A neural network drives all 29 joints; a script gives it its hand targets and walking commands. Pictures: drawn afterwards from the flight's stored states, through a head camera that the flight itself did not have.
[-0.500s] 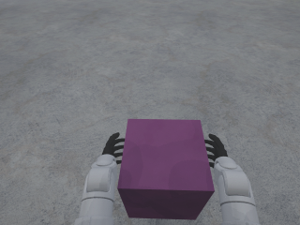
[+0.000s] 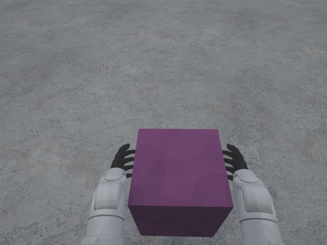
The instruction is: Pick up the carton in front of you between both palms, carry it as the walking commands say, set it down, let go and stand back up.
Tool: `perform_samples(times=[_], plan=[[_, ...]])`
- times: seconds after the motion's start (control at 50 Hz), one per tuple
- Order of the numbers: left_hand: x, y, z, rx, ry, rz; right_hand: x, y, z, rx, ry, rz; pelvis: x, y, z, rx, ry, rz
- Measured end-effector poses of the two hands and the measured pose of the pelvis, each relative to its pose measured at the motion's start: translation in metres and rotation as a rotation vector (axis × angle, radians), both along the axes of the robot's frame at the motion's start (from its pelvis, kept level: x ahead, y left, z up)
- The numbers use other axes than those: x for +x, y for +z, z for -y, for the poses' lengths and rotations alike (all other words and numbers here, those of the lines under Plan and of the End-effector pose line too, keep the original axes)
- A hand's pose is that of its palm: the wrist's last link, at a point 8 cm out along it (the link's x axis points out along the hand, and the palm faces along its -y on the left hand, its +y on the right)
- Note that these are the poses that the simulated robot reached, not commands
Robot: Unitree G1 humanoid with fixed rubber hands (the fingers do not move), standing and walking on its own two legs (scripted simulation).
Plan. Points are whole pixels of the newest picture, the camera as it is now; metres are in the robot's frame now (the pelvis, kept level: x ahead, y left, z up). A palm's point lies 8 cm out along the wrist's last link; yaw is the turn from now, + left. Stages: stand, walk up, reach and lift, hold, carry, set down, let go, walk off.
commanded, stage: hold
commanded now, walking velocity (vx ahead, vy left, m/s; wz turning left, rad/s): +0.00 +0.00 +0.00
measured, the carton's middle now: (177, 185) +0.29 +0.00 -0.04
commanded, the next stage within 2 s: set down in 0.64 s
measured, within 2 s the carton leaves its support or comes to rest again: neither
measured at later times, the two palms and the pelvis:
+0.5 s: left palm (129, 175) +0.26 +0.12 +0.05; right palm (255, 176) +0.27 -0.18 +0.05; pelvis -0.02 -0.04 +0.00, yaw +2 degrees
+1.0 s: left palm (136, 164) +0.32 +0.12 +0.01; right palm (246, 169) +0.32 -0.18 +0.00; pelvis -0.01 -0.02 -0.01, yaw +1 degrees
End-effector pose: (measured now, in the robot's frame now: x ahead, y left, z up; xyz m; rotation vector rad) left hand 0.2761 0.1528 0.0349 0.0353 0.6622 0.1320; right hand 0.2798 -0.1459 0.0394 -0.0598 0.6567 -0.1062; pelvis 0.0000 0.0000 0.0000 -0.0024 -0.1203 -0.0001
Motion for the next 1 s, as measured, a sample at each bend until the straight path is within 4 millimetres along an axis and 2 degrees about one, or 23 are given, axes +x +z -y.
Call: perform_samples(times=[0.08, 0.26, 0.42, 0.58, 0.76, 0.9, 1.0], plan=[[-0.008, 0.004, 0.001, 0.003, 0.019, 0.006, -0.002, 0.002, 0.001, 0.007, 0.017, 0.006, -0.006, -0.001, 0.006, -0.001, 0.014, 0.022], [-0.014, 0.010, 0.020, 0.011, 0.007, 0.008, -0.013, 0.004, 0.020, 0.021, 0.001, 0.008, -0.018, -0.003, 0.021, 0.005, 0.023, 0.052], [-0.016, 0.013, 0.030, 0.012, 0.017, 0.013, -0.012, 0.007, 0.030, 0.027, 0.009, 0.013, -0.021, -0.004, 0.034, 0.008, 0.031, 0.066], [-0.010, 0.015, 0.034, 0.006, 0.023, 0.015, -0.005, 0.010, 0.034, 0.032, 0.007, 0.014, -0.016, -0.003, 0.039, 0.004, 0.033, 0.065], [0.004, 0.014, 0.031, 0.003, 0.018, 0.008, 0.007, 0.009, 0.032, 0.031, 0.001, 0.008, -0.006, -0.001, 0.035, 0.004, 0.030, 0.046], [0.026, -0.001, 0.031, -0.023, 0.023, -0.014, 0.024, -0.008, 0.031, 0.063, -0.036, -0.016, -0.002, -0.004, 0.028, 0.002, 0.027, 0.010], [0.044, -0.029, 0.035, -0.022, 0.012, -0.027, 0.036, -0.037, 0.035, 0.062, -0.054, -0.027, -0.005, -0.011, 0.022, 0.001, 0.020, -0.074]])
